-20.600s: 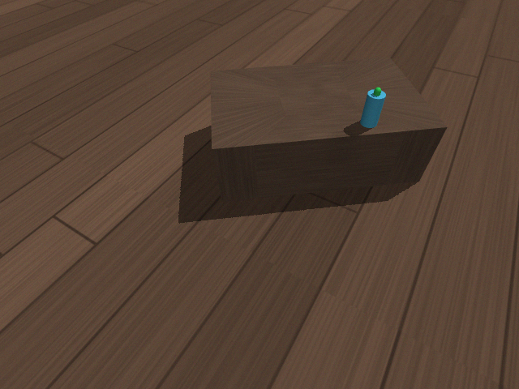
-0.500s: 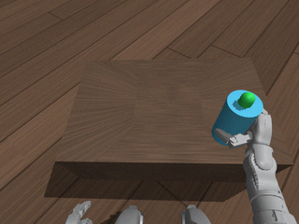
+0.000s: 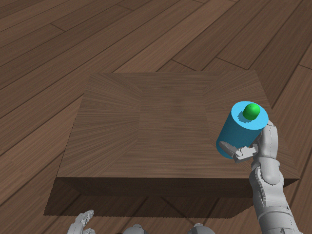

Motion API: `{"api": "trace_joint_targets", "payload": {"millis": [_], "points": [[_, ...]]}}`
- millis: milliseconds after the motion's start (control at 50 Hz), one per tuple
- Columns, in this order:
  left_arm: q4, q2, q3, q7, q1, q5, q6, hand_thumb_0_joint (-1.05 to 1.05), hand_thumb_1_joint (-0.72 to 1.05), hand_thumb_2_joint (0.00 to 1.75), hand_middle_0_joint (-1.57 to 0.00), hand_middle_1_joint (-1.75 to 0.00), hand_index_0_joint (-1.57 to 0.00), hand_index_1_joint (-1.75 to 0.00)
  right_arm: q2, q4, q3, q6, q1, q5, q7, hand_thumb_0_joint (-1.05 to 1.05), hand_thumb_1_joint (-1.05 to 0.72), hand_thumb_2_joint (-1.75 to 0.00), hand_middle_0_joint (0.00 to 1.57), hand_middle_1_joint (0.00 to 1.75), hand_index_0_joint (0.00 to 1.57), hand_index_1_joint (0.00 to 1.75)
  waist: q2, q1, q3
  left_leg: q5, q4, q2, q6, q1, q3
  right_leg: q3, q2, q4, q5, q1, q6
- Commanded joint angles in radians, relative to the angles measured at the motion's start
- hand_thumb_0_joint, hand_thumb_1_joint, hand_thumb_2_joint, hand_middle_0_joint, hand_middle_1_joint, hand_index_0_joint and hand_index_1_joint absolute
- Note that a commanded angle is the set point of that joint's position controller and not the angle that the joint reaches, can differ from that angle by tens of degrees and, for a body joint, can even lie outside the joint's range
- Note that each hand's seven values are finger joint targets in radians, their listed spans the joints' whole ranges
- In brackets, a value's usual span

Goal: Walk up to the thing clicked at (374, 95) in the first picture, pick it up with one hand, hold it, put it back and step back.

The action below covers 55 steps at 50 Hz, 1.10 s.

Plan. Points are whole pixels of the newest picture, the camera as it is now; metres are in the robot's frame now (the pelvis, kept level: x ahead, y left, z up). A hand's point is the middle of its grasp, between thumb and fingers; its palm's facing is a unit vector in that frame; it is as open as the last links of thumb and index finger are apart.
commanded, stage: hold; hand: right
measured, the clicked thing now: (240, 129) +0.35 -0.17 +0.07
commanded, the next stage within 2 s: none
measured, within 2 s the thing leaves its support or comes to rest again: neither
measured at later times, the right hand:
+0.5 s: hand (240, 136) +0.34 -0.17 +0.06, palm faces +0.19 +0.98 +0.01, open 10.7 cm
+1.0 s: hand (243, 138) +0.33 -0.17 +0.07, palm faces +0.20 +0.98 +0.01, open 10.7 cm
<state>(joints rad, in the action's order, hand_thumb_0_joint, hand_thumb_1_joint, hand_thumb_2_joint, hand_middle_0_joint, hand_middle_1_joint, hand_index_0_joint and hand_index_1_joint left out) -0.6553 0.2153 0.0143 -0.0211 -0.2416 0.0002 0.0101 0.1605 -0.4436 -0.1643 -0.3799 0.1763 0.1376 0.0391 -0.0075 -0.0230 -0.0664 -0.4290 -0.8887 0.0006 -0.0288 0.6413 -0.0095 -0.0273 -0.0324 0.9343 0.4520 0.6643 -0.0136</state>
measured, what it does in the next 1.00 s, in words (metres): stands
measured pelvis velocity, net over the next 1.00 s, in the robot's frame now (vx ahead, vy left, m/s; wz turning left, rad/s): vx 0.00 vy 0.00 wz -0.01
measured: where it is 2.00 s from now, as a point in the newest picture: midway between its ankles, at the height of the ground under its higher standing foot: outside the picture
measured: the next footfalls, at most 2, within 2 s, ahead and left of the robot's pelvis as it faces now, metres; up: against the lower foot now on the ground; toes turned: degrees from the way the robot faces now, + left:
none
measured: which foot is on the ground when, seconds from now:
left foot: down 0.00-1.00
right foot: down 0.00-1.00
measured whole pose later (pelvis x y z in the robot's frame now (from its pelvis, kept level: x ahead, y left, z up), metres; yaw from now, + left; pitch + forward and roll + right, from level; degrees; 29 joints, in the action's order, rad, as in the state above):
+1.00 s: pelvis +0.00 +0.00 +0.01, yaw +0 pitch +7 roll +1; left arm -0.66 0.20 0.00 -0.04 -0.22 0.01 0.02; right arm 0.15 -0.34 -0.13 -0.32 0.10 0.14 0.05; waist -0.01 -0.01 -0.05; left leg -0.40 -0.82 0.01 -0.03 0.54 -0.01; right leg -0.03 -0.03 0.86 0.42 0.56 -0.01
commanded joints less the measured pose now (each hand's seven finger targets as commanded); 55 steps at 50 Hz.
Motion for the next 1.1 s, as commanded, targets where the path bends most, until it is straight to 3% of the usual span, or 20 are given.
{"api": "trace_joint_targets", "payload": {"millis": [0,40,60,160,200,260,300,340,500,640,660,680,760,800,860,880,940,980,1040,1080], "points": [[0.123,0.14,0.053,-0.011,-0.002,-0.001,0.037,0.0,0.91,0.9,-0.2,-0.31,-0.2,-0.31,0.118,0.278,-0.018,-0.075,0.288,0.01,0.002,0.0,-0.08,-1.25,1.23,1.38,1.27,1.38,-0.019,-0.011,-0.338,0.311,0.11,-0.016,0.034,-0.158,0.034,0.015,0.01,-0.138,-0.301,-0.196,0.018],[0.129,0.137,0.053,-0.013,-0.002,0.001,0.038,0.0,0.91,0.9,-0.2,-0.31,-0.2,-0.31,0.115,0.271,-0.025,-0.065,0.26,0.011,0.004,0.0,-0.08,-1.27,1.26,1.41,1.3,1.41,-0.008,-0.009,-0.336,0.33,0.114,-0.016,0.033,-0.175,0.036,0.017,0.012,-0.141,-0.321,-0.201,0.019],[0.116,0.136,0.047,-0.011,0.005,0.001,0.036,0.0,0.91,0.9,-0.2,-0.31,-0.2,-0.31,0.096,0.19,-0.009,-0.053,0.216,0.008,0.005,0.0,-0.08,-1.27,1.26,1.41,1.3,1.41,0.004,-0.011,-0.254,0.29,0.119,-0.019,0.034,-0.148,0.043,0.014,0.008,-0.154,-0.285,-0.167,0.016],[0.118,0.131,0.048,-0.011,-0.004,-0.001,0.033,0.0,0.91,0.9,-0.2,-0.31,-0.2,-0.31,0.108,0.284,-0.011,-0.059,0.246,0.01,0.008,0.0,-0.07,-1.26,1.25,1.4,1.29,1.4,-0.029,0.001,-0.311,0.324,0.121,-0.014,0.035,-0.18,0.037,0.016,0.01,-0.154,-0.323,-0.208,0.014],[0.113,0.131,0.047,-0.011,0.005,0.0,0.033,0.0,0.91,0.9,-0.2,-0.31,-0.2,-0.31,0.11,0.233,-0.018,-0.052,0.221,0.01,0.005,0.0,-0.08,-1.27,1.26,1.41,1.3,1.41,-0.013,-0.002,-0.265,0.311,0.126,-0.016,0.034,-0.169,0.041,0.015,0.009,-0.161,-0.314,-0.192,0.016],[0.137,0.126,0.044,-0.014,0.028,0.003,0.036,0.0,0.91,0.9,-0.2,-0.32,-0.2,-0.31,0.119,0.305,-0.019,-0.055,0.247,0.01,0.008,0.0,-0.09,-1.27,1.26,1.41,1.3,1.41,-0.003,0.006,-0.297,0.298,0.145,-0.011,0.029,-0.203,0.03,0.025,0.015,-0.163,-0.279,-0.203,0.022],[0.127,0.123,0.04,-0.014,0.032,0.003,0.037,0.0,0.91,0.9,-0.2,-0.31,-0.2,-0.31,0.091,0.258,0.003,-0.047,0.213,0.012,0.007,0.0,-0.09,-1.27,1.25,1.4,1.29,1.4,0.003,-0.003,-0.233,0.259,0.153,-0.014,0.03,-0.179,0.034,0.023,0.016,-0.175,-0.238,-0.173,0.021],[0.122,0.128,0.045,-0.019,0.014,0.004,0.04,0.0,0.91,0.9,-0.2,-0.31,-0.2,-0.31,0.109,0.294,-0.012,-0.045,0.223,0.013,0.009,0.0,-0.08,-1.27,1.24,1.4,1.28,1.4,0.012,0.0,-0.296,0.299,0.15,-0.014,0.029,-0.203,0.036,0.02,0.014,-0.171,-0.281,-0.209,0.022],[0.118,0.12,0.041,-0.019,0.022,0.002,0.038,0.0,0.91,0.9,-0.2,-0.32,-0.21,-0.31,0.09,0.281,-0.005,-0.028,0.169,0.013,0.012,0.0,-0.08,-1.29,1.26,1.42,1.3,1.42,-0.002,0.003,-0.252,0.335,0.148,-0.013,0.03,-0.21,0.04,0.019,0.012,-0.179,-0.328,-0.208,0.018],[0.131,0.117,0.033,-0.024,0.055,0.004,0.046,0.0,0.91,0.9,-0.2,-0.31,-0.2,-0.31,0.108,0.328,-0.003,-0.027,0.214,0.013,0.013,0.0,-0.11,-1.28,1.26,1.41,1.3,1.41,-0.01,0.001,-0.23,0.259,0.173,-0.013,0.03,-0.207,0.038,0.021,0.014,-0.202,-0.242,-0.205,0.02],[0.134,0.125,0.038,-0.023,0.051,0.005,0.047,0.0,0.91,0.9,-0.2,-0.31,-0.2,-0.31,0.12,0.334,-0.018,-0.027,0.204,0.011,0.016,0.0,-0.12,-1.28,1.27,1.41,1.31,1.41,-0.021,0.01,-0.258,0.276,0.171,-0.013,0.031,-0.218,0.038,0.02,0.013,-0.203,-0.263,-0.228,0.016],[0.135,0.12,0.034,-0.025,0.051,0.005,0.047,0.0,0.91,0.9,-0.2,-0.31,-0.2,-0.31,0.102,0.339,0.001,-0.026,0.177,0.01,0.013,0.0,-0.1,-1.28,1.26,1.42,1.3,1.42,-0.023,0.013,-0.269,0.288,0.167,-0.013,0.031,-0.223,0.039,0.018,0.011,-0.202,-0.282,-0.246,0.013],[0.131,0.115,0.031,-0.026,0.055,0.005,0.05,0.0,0.9,0.91,-0.2,-0.31,-0.2,-0.31,0.094,0.286,-0.003,-0.011,0.152,0.014,0.012,0.0,-0.1,-1.29,1.26,1.41,1.3,1.41,0.017,-0.001,-0.214,0.271,0.18,-0.015,0.027,-0.218,0.042,0.02,0.014,-0.207,-0.258,-0.209,0.019],[0.137,0.12,0.035,-0.027,0.053,0.004,0.054,0.0,0.9,0.91,-0.2,-0.31,-0.2,-0.31,0.098,0.377,0.008,-0.018,0.199,0.017,0.008,0.0,-0.09,-1.28,1.25,1.41,1.29,1.41,-0.027,0.002,-0.274,0.29,0.177,-0.013,0.029,-0.22,0.037,0.02,0.013,-0.204,-0.279,-0.248,0.018],[0.129,0.114,0.033,-0.026,0.052,0.004,0.056,0.0,0.91,0.9,-0.2,-0.31,-0.21,-0.31,0.084,0.322,0.009,-0.011,0.177,0.015,0.01,0.0,-0.1,-1.28,1.26,1.41,1.3,1.41,0.01,-0.003,-0.223,0.287,0.176,-0.012,0.026,-0.218,0.04,0.02,0.013,-0.204,-0.272,-0.213,0.02],[0.12,0.113,0.035,-0.027,0.045,0.002,0.056,0.0,0.91,0.9,-0.2,-0.31,-0.2,-0.31,0.12,0.348,-0.024,-0.018,0.2,0.013,0.013,0.0,-0.1,-1.28,1.25,1.41,1.3,1.41,-0.018,0.01,-0.266,0.302,0.171,-0.009,0.027,-0.231,0.035,0.022,0.015,-0.194,-0.288,-0.226,0.019],[0.134,0.122,0.036,-0.027,0.057,0.003,0.059,0.0,0.91,0.9,-0.2,-0.31,-0.2,-0.31,0.08,0.327,0.013,-0.018,0.191,0.016,0.007,0.0,-0.12,-1.29,1.26,1.41,1.3,1.41,-0.001,-0.005,-0.236,0.294,0.167,-0.013,0.028,-0.207,0.039,0.018,0.011,-0.201,-0.281,-0.224,0.017],[0.128,0.121,0.034,-0.028,0.059,0.003,0.058,0.0,0.9,0.91,-0.2,-0.31,-0.2,-0.31,0.109,0.32,-0.012,-0.019,0.18,0.011,0.011,0.0,-0.12,-1.29,1.26,1.41,1.3,1.41,-0.021,0.007,-0.231,0.275,0.168,-0.014,0.031,-0.202,0.043,0.016,0.009,-0.208,-0.272,-0.229,0.012],[0.141,0.114,0.032,-0.024,0.069,0.003,0.062,0.0,0.9,0.91,-0.2,-0.31,-0.2,-0.31,0.077,0.345,0.023,-0.02,0.16,0.013,0.008,0.0,-0.13,-1.3,1.27,1.42,1.31,1.42,-0.023,0.011,-0.248,0.275,0.173,-0.013,0.03,-0.225,0.042,0.016,0.012,-0.211,-0.269,-0.237,0.012],[0.132,0.12,0.035,-0.025,0.056,0.004,0.065,0.0,0.9,0.91,-0.2,-0.31,-0.2,-0.31,0.093,0.34,0.007,-0.014,0.187,0.012,0.011,0.0,-0.11,-1.3,1.27,1.43,1.31,1.43,-0.019,0.004,-0.262,0.292,0.169,-0.015,0.03,-0.216,0.043,0.015,0.01,-0.207,-0.29,-0.243,0.013]]}}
